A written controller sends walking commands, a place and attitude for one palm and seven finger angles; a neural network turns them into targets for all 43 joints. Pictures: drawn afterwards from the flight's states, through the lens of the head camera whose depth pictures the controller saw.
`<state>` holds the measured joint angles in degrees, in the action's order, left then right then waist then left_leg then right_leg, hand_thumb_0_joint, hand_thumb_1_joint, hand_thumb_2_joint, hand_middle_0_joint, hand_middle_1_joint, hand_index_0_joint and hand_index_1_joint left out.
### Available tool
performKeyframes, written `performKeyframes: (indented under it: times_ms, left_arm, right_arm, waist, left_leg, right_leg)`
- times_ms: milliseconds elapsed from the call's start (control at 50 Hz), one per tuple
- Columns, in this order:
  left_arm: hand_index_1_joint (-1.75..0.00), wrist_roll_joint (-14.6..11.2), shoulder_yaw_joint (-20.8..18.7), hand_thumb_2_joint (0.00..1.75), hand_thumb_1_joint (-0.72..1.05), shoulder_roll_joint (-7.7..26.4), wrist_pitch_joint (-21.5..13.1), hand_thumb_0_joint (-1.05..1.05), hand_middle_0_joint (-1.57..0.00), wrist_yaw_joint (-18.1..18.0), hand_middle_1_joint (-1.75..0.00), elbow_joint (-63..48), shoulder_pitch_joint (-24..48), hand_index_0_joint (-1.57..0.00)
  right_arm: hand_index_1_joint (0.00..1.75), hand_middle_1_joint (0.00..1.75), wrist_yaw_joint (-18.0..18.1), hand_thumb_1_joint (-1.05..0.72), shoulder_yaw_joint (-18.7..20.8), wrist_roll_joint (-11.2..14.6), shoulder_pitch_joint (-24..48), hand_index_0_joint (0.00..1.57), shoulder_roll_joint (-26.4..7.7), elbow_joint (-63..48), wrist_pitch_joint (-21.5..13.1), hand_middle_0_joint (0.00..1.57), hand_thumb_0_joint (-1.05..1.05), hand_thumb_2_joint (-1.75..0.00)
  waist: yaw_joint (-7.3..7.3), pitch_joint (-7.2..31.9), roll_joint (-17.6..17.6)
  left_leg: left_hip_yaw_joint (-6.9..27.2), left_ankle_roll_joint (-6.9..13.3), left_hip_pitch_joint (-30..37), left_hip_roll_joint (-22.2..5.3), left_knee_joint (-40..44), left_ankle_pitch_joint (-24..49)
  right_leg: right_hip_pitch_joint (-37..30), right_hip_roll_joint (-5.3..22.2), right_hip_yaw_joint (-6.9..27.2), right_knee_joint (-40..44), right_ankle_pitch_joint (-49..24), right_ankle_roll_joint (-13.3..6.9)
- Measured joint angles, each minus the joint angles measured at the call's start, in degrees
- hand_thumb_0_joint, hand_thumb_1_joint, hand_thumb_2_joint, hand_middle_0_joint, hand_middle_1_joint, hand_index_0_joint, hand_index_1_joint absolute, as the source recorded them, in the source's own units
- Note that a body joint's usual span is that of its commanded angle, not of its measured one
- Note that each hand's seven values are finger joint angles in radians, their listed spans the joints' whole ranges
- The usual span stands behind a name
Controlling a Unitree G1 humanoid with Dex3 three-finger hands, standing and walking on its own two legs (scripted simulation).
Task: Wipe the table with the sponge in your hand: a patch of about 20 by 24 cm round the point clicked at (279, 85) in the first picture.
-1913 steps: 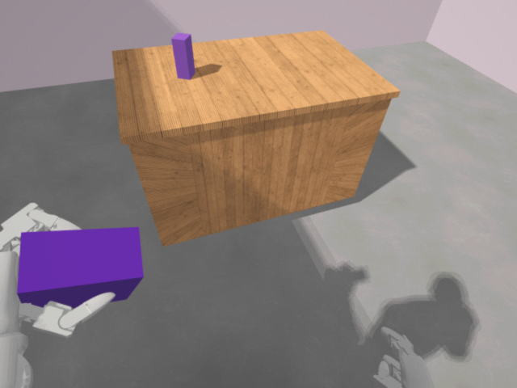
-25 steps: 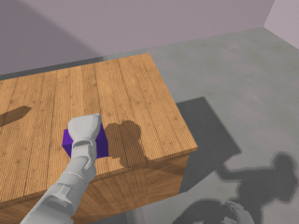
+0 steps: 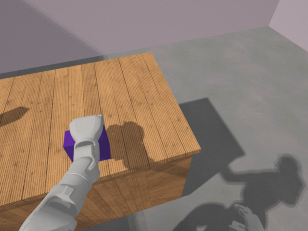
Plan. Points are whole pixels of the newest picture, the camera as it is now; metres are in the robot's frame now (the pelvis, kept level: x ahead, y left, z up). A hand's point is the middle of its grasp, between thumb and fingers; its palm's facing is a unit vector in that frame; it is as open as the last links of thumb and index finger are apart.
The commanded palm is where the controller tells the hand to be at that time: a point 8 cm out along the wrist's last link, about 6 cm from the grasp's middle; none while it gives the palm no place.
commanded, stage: wipe forward along the third lane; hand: left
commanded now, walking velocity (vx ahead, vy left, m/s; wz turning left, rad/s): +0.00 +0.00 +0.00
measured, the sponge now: (90, 149) +0.35 +0.24 -0.04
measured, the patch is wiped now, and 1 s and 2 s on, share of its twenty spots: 0.80 0.90 1.00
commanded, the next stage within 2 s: wipe back along the third lane in 1.46 s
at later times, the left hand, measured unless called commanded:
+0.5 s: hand (91, 124) +0.42 +0.24 +0.00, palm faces -0.12 +0.05 -0.99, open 9.9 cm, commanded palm +0.40 +0.24 +0.02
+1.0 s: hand (88, 112) +0.46 +0.27 +0.00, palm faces -0.13 +0.04 -0.99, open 9.9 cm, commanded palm +0.45 +0.26 +0.02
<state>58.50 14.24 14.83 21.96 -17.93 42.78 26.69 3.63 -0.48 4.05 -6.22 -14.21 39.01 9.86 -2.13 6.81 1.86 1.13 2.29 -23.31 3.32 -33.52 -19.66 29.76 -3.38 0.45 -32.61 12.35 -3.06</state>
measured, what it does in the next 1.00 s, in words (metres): stands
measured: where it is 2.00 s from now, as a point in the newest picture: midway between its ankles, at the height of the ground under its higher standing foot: outside the picture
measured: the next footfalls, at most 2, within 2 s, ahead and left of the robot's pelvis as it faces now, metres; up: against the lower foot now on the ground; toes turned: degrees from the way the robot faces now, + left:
none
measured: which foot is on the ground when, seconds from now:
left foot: down 0.00-1.00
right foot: down 0.00-1.00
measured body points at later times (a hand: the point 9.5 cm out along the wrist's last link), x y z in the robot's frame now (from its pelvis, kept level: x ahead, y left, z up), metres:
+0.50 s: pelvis -0.02 -0.01 -0.01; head +0.05 -0.02 +0.43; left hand +0.42 +0.24 +0.06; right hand +0.06 -0.28 -0.15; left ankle -0.04 +0.10 -0.73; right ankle +0.03 -0.09 -0.73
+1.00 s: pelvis -0.02 +0.00 -0.02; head +0.08 +0.00 +0.41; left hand +0.46 +0.26 +0.06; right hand +0.02 -0.27 -0.15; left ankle -0.04 +0.10 -0.73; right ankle +0.03 -0.09 -0.73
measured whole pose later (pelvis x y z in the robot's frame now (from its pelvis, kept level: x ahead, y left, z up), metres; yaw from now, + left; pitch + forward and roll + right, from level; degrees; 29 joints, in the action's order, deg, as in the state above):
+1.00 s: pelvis -0.02 +0.00 -0.02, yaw -1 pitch +21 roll -1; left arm 59.1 4.6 30.0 10.6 -19.0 72.3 53.9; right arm 2.5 -0.8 3.3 -15.0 -15.6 41.8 4.8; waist 6.2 8.5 2.0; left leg 0.4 2.3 -43.2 1.8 -44.3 -21.8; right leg 47.8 -4.9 0.2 -38.5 11.4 -2.8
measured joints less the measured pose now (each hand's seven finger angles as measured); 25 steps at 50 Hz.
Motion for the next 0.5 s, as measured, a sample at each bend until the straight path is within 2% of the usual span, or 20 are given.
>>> performKeyframes:
  times_ms: [180,500]
  left_arm:
    - [-1.39,0.7,-3.2,1.10,-0.52,2.7,-5.0,0.00,-0.76,-0.8,-1.37,8.7,7.4,-0.76]
    - [-1.39,-0.5,-6.5,1.11,-0.53,8.1,-8.0,0.01,-0.77,-2.1,-1.36,19.8,16.6,-0.77]
  right_arm:
    - [0.30,0.30,0.4,-0.91,-0.4,-0.7,-1.7,0.20,0.4,0.9,-1.0,0.20,0.01,-0.90]
    - [0.30,0.30,0.3,-0.91,0.4,-0.5,-6.5,0.20,-1.4,3.2,-2.6,0.20,0.01,-0.90]
  waist:
    - [1.23,0.8,-0.3]
    - [4.97,0.7,-0.1]
  left_leg:
    - [-0.3,-0.3,-5.3,-0.2,-2.9,-0.5]
    - [-0.7,-0.6,-11.8,-0.9,-6.1,-0.5]
  right_leg:
    - [5.1,-0.3,0.0,-2.2,-0.1,-0.2]
    - [11.2,-0.9,0.0,-3.9,-1.1,-0.4]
